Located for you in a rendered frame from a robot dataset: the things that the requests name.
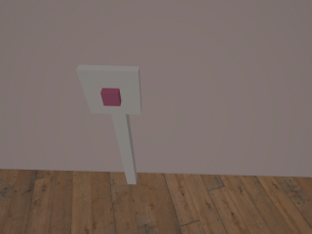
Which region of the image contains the button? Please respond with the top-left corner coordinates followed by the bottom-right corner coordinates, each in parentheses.
top-left (100, 88), bottom-right (122, 106)

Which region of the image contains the panel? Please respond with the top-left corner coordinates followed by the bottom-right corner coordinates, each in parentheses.
top-left (76, 64), bottom-right (142, 185)

